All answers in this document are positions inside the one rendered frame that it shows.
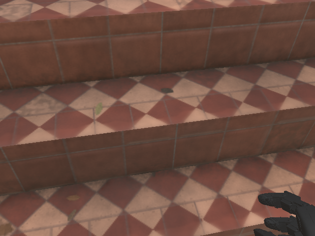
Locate robot right hand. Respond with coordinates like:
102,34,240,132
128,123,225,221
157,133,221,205
253,191,315,236

